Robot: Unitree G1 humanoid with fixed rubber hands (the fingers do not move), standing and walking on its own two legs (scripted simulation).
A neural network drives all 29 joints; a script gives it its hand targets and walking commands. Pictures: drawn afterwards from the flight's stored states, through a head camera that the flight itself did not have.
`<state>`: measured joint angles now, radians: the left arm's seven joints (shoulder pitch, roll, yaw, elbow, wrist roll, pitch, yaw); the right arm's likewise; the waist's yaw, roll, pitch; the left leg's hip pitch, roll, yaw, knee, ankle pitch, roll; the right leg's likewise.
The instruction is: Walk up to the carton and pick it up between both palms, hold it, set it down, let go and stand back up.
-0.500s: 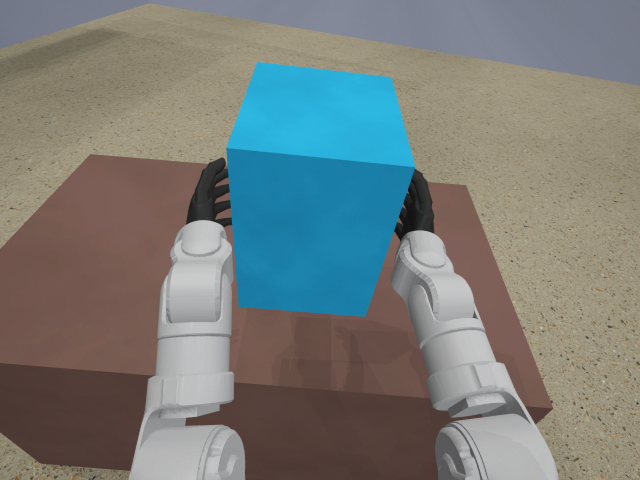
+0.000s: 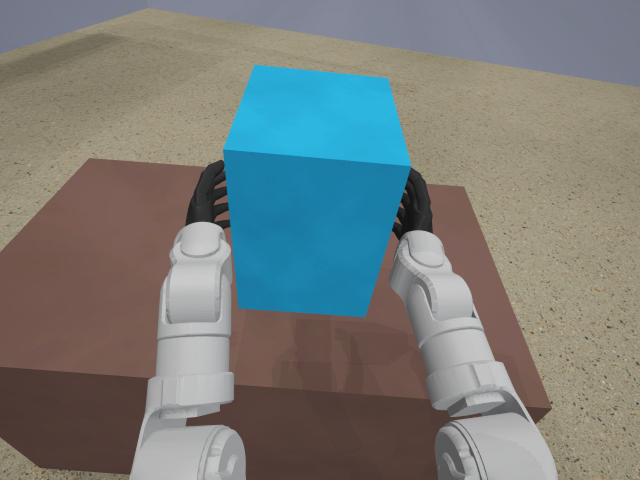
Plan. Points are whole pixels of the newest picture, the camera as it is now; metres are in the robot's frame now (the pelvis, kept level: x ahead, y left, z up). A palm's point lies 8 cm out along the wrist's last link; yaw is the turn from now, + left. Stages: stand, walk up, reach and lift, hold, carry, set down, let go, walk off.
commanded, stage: hold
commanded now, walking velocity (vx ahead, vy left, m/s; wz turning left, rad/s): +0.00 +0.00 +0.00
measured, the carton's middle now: (311, 195) +0.40 +0.00 +0.19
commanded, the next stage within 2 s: none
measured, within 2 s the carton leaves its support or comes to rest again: neither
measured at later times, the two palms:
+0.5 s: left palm (207, 223) +0.36 +0.13 +0.18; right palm (413, 231) +0.36 -0.12 +0.17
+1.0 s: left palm (205, 225) +0.36 +0.13 +0.18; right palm (414, 230) +0.36 -0.12 +0.17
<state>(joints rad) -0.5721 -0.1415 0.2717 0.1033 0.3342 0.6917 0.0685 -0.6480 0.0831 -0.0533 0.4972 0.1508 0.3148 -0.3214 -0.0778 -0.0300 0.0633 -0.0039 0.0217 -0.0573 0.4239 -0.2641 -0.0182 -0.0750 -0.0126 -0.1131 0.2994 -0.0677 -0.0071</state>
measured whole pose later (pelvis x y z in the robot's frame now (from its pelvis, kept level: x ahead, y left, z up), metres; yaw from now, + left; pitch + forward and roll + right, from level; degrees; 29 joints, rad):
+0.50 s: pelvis +0.01 +0.00 +0.00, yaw +0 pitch -9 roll -2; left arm -0.56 -0.14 0.25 0.08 0.33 0.70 0.07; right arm -0.63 0.07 -0.03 0.46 0.17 0.31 -0.33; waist -0.09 -0.03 0.07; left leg 0.00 0.02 -0.06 0.43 -0.28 -0.02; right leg -0.07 -0.01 -0.11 0.29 -0.07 0.00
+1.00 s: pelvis +0.00 +0.00 +0.00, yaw -1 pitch -9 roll -1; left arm -0.57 -0.14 0.26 0.10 0.33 0.70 0.08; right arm -0.65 0.08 -0.05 0.48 0.15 0.32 -0.32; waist -0.07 -0.03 0.06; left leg -0.01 0.02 -0.04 0.43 -0.27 -0.01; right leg -0.09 -0.01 -0.10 0.31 -0.07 0.00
